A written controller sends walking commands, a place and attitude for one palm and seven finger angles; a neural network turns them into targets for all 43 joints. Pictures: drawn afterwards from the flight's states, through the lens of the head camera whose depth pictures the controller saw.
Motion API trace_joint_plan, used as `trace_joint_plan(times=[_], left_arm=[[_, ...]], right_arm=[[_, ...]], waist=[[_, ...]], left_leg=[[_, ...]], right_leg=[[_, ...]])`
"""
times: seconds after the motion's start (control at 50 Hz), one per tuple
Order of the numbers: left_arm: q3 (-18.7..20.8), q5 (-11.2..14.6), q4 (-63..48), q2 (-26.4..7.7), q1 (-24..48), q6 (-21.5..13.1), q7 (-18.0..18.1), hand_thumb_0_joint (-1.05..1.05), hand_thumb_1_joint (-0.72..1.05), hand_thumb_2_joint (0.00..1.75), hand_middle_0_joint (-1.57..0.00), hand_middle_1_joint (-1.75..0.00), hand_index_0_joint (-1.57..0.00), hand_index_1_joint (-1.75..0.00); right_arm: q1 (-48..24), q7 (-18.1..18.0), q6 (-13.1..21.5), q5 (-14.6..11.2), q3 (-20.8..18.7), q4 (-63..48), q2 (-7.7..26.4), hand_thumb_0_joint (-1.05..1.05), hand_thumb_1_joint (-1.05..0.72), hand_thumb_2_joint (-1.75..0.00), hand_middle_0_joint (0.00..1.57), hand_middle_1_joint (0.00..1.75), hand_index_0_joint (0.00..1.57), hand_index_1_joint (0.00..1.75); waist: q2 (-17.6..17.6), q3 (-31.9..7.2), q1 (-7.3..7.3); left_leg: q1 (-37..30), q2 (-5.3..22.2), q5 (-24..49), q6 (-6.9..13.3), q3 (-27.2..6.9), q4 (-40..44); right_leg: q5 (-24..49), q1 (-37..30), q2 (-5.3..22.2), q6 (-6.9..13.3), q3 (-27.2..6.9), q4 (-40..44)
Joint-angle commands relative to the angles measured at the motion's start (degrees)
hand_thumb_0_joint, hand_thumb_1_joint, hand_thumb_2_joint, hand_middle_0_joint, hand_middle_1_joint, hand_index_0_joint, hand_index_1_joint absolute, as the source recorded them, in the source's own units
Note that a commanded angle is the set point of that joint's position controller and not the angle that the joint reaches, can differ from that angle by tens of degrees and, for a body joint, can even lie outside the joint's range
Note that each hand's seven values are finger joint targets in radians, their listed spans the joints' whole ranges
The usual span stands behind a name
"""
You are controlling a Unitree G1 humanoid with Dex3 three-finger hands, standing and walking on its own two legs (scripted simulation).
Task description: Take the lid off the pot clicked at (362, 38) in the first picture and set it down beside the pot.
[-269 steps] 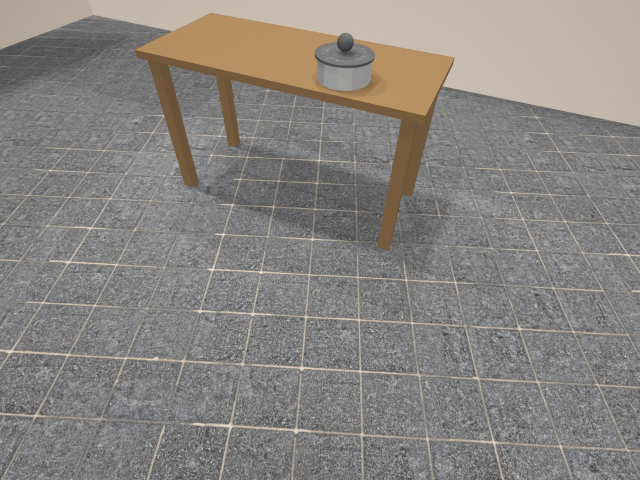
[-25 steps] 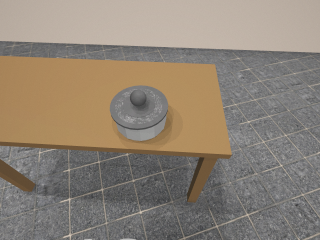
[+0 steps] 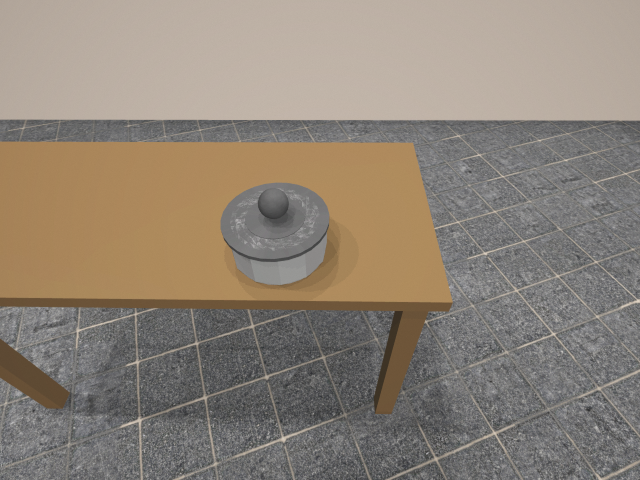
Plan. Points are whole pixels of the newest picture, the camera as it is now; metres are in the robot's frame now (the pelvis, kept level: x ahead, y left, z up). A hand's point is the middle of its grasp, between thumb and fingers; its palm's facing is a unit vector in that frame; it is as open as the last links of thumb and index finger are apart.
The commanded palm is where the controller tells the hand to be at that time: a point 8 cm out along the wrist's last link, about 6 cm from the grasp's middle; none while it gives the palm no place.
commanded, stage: come to a stop and stand still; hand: left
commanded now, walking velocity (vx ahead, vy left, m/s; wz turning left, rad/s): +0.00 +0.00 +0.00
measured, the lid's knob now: (273, 203) +0.56 +0.12 +0.01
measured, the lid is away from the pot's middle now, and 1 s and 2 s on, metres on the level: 0.00 0.00 0.00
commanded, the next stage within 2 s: look again from close up in 0.38 s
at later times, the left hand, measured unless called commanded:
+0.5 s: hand out of the picture -0.03 +0.13 -0.17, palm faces +0.07 -0.98 -0.16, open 7.4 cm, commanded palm none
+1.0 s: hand out of the picture +0.00 +0.20 -0.18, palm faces +0.01 -0.98 -0.18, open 7.4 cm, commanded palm none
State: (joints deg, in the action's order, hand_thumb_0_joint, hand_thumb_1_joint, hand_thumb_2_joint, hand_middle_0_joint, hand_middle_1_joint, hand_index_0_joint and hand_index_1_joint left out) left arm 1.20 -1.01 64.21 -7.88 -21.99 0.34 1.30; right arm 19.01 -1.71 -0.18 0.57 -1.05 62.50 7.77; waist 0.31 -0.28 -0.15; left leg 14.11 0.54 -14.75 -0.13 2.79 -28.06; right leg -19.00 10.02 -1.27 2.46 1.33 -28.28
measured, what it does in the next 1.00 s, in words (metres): stands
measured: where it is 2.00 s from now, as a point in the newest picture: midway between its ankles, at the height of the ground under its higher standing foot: outside the picture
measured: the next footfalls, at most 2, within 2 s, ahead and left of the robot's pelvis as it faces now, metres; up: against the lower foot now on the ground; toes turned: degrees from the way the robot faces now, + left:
none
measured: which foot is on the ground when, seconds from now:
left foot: down 0.00-1.00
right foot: down 0.00-1.00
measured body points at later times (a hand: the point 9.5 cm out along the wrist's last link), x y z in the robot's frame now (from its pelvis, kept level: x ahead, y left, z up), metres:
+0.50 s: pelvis +0.01 -0.02 +0.01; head +0.01 -0.03 +0.46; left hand -0.03 +0.18 -0.16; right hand -0.01 -0.23 -0.16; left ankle +0.00 +0.12 -0.73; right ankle -0.04 -0.08 -0.74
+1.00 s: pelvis -0.01 +0.03 +0.00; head -0.01 +0.05 +0.45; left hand +0.00 +0.26 -0.16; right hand +0.00 -0.19 -0.15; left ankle -0.01 +0.11 -0.74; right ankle -0.04 -0.08 -0.74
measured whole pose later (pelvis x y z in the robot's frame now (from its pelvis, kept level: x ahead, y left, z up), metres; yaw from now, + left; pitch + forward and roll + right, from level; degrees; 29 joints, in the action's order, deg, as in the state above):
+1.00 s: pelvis -0.01 +0.03 +0.00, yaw +0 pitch +0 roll +0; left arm -0.6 -1.1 59.4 -9.8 -17.8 -0.1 2.1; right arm 16.7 -1.3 0.9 0.7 0.6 60.8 8.7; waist -1.6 0.0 0.2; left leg 13.2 -2.3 -15.4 3.6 3.4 -28.4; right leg -17.2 11.0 -0.4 0.6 0.9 -28.3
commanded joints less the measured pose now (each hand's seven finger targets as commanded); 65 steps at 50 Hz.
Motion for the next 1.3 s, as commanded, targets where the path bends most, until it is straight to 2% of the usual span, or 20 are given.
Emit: trace_joint_plan(times=[0.0, 0.02, 0.06, 0.1, 0.14, 0.18, 0.3, 0.44, 0.46, 0.48, 0.5, 0.52, 0.56, 0.62, 0.66, 0.7, 0.74, 0.9, 1.08, 1.28], left_arm=[[0.51, 0.26, -0.3, -6.43, -3.33, -3.15, 0.78, 0.0, 0.9, 0.9, -0.2, -0.3, -0.2, -0.3], [-0.02, 0.37, 0.41, -4.6, -3.33, -3.45, 0.94, 0.0, 0.9, 0.9, -0.2, -0.3, -0.2, -0.3], [-0.42, 0.55, 0.95, -3.98, -2.93, -3.56, 1.15, 0.0, 0.9, 0.9, -0.2, -0.3, -0.2, -0.3], [-0.47, 0.86, 1.12, -3.63, -2.51, -3.22, 1.17, 0.0, 0.9, 0.9, -0.2, -0.3, -0.2, -0.3], [-0.47, 0.71, 1.26, -2.79, -2.36, -2.81, 1.3, 0.0, 0.9, 0.9, -0.2, -0.3, -0.2, -0.3], [-0.28, 0.67, 1.89, -2.86, -2.62, -2.52, 1.3, 0.0, 0.9, 0.9, -0.2, -0.3, -0.2, -0.3], [-0.34, 0.63, 2.35, -2.56, -2.38, -2.17, 1.38, 0.0, 0.9, 0.9, -0.2, -0.3, -0.2, -0.3], [-0.33, 0.61, 2.03, -2.64, -1.87, -2.06, 1.44, 0.0, 0.9, 0.9, -0.2, -0.3, -0.2, -0.3], [0.27, -0.51, 2.48, -5.93, -7.31, -4.38, 3.74, 0.0, 0.9, 0.9, -0.2, -0.3, -0.2, -0.3], [0.35, -0.38, -0.17, -7.2, -6.07, -4.62, 3.44, 0.0, 0.9, 0.9, -0.2, -0.3, -0.2, -0.3], [0.72, -0.18, -1.62, -7.64, -3.79, -4.18, 2.95, 0.0, 0.9, 0.9, -0.2, -0.3, -0.2, -0.3], [0.53, -0.28, -1.94, -6.87, -3.6, -4.14, 2.79, 0.0, 0.9, 0.9, -0.2, -0.3, -0.2, -0.3], [0.17, -0.58, -4.04, -5.89, -2.29, -4.12, 2.54, 0.0, 0.9, 0.9, -0.2, -0.3, -0.2, -0.3], [0.05, -0.38, -6.23, -6.62, 0.86, -2.91, 2.37, 0.0, 0.9, 0.9, -0.2, -0.3, -0.2, -0.3], [-0.47, -0.09, -6.4, -5.3, 0.74, -2.34, 2.11, 0.0, 0.9, 0.9, -0.2, -0.3, -0.2, -0.3], [-0.52, -0.1, -6.4, -4.7, -0.73, -2.04, 1.9, 0.0, 0.9, 0.9, -0.2, -0.3, -0.2, -0.3], [-0.62, -0.08, -6.01, -5.5, -0.33, -1.53, 1.8, 0.0, 0.9, 0.9, -0.2, -0.3, -0.2, -0.3], [-0.78, -0.29, -6.51, -6.04, -0.17, -1.04, 1.15, 0.0, 0.9, 0.9, -0.2, -0.3, -0.2, -0.3], [-1.07, 0.07, -5.52, -6.4, -0.22, -1.48, 1.28, 0.0, 0.9, 0.9, -0.2, -0.3, -0.2, -0.3], [-1.31, 0.25, -3.44, -6.31, -0.73, -1.49, 1.65, 0.0, 0.9, 0.9, -0.2, -0.3, -0.2, -0.3]], right_arm=[[0.81, -0.07, 0.68, 0.17, 0.2, -1.64, 1.54, 0.0, -0.9, -0.9, 0.2, 0.3, 0.2, 0.3], [0.59, -0.31, 0.83, 0.17, 0.2, -0.73, 2.65, 0.0, -0.9, -0.9, 0.2, 0.3, 0.2, 0.3], [2.5, -0.64, 1.02, -0.23, 0.41, 1.07, 1.91, 0.0, -0.9, -0.9, 0.2, 0.3, 0.2, 0.3], [3.24, -0.94, 1.25, -0.5, 0.6, 2.64, 1.87, 0.0, -0.9, -0.9, 0.2, 0.3, 0.2, 0.3], [3.17, -1.26, 1.12, -0.36, 0.66, 3.25, 2.17, 0.0, -0.9, -0.9, 0.2, 0.3, 0.2, 0.3], [2.59, -1.49, 1.15, -0.33, 0.81, 3.62, 1.78, 0.0, -0.9, -0.9, 0.2, 0.3, 0.2, 0.3], [1.75, -1.69, 0.71, -0.4, 0.69, 3.59, 1.63, 0.0, -0.9, -0.9, 0.2, 0.3, 0.2, 0.3], [1.54, -1.59, 0.33, -0.2, 0.72, 3.36, 2.21, 0.0, -0.9, -0.9, 0.2, 0.3, 0.2, 0.3], [-5.59, -0.62, 1.96, -0.36, 0.43, -1.23, 4.04, 0.0, -0.9, -0.9, 0.2, 0.3, 0.2, 0.3], [-1.16, -0.41, 0.96, -0.17, 0.25, -3.24, 2.25, 0.0, -0.9, -0.9, 0.2, 0.3, 0.2, 0.3], [-0.6, -0.27, 0.49, 0.24, 0.0, -3.14, 1.85, 0.0, -0.9, -0.9, 0.2, 0.3, 0.2, 0.3], [-1.62, -0.13, 0.63, -0.19, -0.04, -3.6, 1.82, 0.0, -0.9, -0.9, 0.2, 0.3, 0.2, 0.3], [-1.94, 0.14, 1.07, -0.25, -0.22, -5.05, 2.4, 0.0, -0.9, -0.9, 0.2, 0.3, 0.2, 0.3], [1.19, 0.27, 1.09, 0.0, 0.0, -4.22, 1.93, 0.0, -0.9, -0.9, 0.2, 0.3, 0.2, 0.3], [1.83, 0.15, 1.68, 0.13, -0.05, -4.04, 4.29, 0.0, -0.9, -0.9, 0.2, 0.3, 0.2, 0.3], [0.59, -0.06, 1.73, 0.33, 0.1, -4.57, 5.6, 0.0, -0.9, -0.9, 0.2, 0.3, 0.2, 0.3], [-0.24, -0.12, 1.77, 0.22, 0.4, -4.24, 5.87, 0.0, -0.9, -0.9, 0.2, 0.3, 0.2, 0.3], [-1.09, -0.04, 1.98, 0.05, 0.43, -4.65, 7.34, 0.0, -0.9, -0.9, 0.2, 0.3, 0.2, 0.3], [-0.38, -0.17, 2.6, -0.21, 0.54, -2.98, 7.45, 0.0, -0.9, -0.9, 0.2, 0.3, 0.2, 0.3], [-0.33, -0.51, 2.55, -0.42, 0.6, -0.73, 6.86, 0.0, -0.9, -0.9, 0.2, 0.3, 0.2, 0.3]], waist=[[-13.84, 3.62, -0.43], [-10.63, 4.61, -0.48], [-6.46, 2.05, -1.12], [-3.09, 2.04, -0.86], [-1.15, 4.05, -0.65], [2.08, 4.72, -0.09], [-0.92, 5.51, 0.23], [-0.51, 5.96, 0.17], [-6.51, 8.18, 3.26], [-4.7, 4.49, -0.68], [-1.94, 1.09, -0.32], [-6.0, 0.73, 0.07], [-6.56, -1.29, -0.21], [-3.18, 0.22, -1.69], [0.76, 3.03, -1.13], [0.64, 4.39, 0.34], [5.65, 6.48, 0.55], [1.37, 6.56, 1.14], [0.48, 1.09, 0.69], [-0.39, 1.46, 0.51]], left_leg=[[3.77, 1.12, -3.3, -0.19, -1.26, -2.78], [3.39, 1.77, -2.75, -0.33, -1.98, -3.19], [-0.32, 2.51, 2.68, -0.3, -2.8, 0.76], [-4.77, 3.68, 11.9, 0.27, -3.87, 3.91], [-5.27, 4.52, 11.99, 0.36, -4.21, 4.52], [-5.39, 4.64, 13.35, 0.55, -4.42, 5.0], [-5.23, 4.63, 9.99, 0.38, -4.21, 6.08], [-5.56, 4.48, 9.06, 0.14, -4.21, 6.56], [3.97, 2.71, 2.69, -1.25, 0.14, -10.81], [5.82, 1.79, -5.44, 0.74, -4.28, -14.72], [6.75, 1.64, -5.31, 1.07, -3.14, -14.33], [7.38, 2.51, -6.54, 0.96, -2.66, -14.96], [6.6, 1.65, -7.84, 0.62, -2.16, -14.24], [-2.75, 0.55, -1.84, 0.2, -0.81, -3.71], [-2.89, 4.17, 3.44, 1.88, -5.84, 1.22], [-0.26, 6.63, 5.29, 3.16, -7.63, 1.92], [2.48, 6.41, 4.34, 3.66, -10.05, 4.87], [3.67, 6.34, -5.57, 4.03, -11.28, 10.78], [-3.61, 5.47, 8.71, 3.85, -8.89, 7.43], [-6.59, 5.36, 16.94, 3.57, -7.51, 5.67]], right_leg=[[21.58, -0.14, 13.37, 3.88, -14.77, 14.65], [32.75, -1.28, 13.38, 3.82, -13.01, 12.45], [39.36, -3.28, 11.86, 3.2, -9.15, 8.88], [32.45, -1.07, 8.89, 1.39, -6.7, 8.51], [24.96, 0.76, 7.73, 0.38, -6.69, 10.4], [24.82, 0.04, 7.25, 0.14, -6.19, 10.05], [21.79, -0.6, 6.96, -0.36, -6.22, 11.52], [20.05, -0.2, 7.2, -0.19, -6.62, 11.91], [60.94, -0.8, 11.98, -7.64, -13.1, 10.47], [61.87, -3.61, 14.79, -6.41, -11.83, 7.63], [58.1, -7.32, 14.57, -3.26, -10.34, 6.43], [47.36, -5.7, 13.86, 0.49, -9.52, 7.13], [40.81, -5.02, 13.26, 5.65, -10.48, 6.62], [16.42, 4.94, 10.63, 4.93, -8.78, 6.31], [6.72, 7.82, 6.51, 2.03, -7.3, 4.65], [5.27, 6.82, 4.65, 1.04, -6.01, 5.32], [3.45, 5.38, 3.94, 0.8, -4.66, 3.92], [2.6, 4.03, 4.12, -0.03, -3.1, 3.64], [9.47, 2.68, 5.76, -0.47, -4.19, 4.04], [13.61, 2.21, 6.43, -0.58, -4.84, 4.23]])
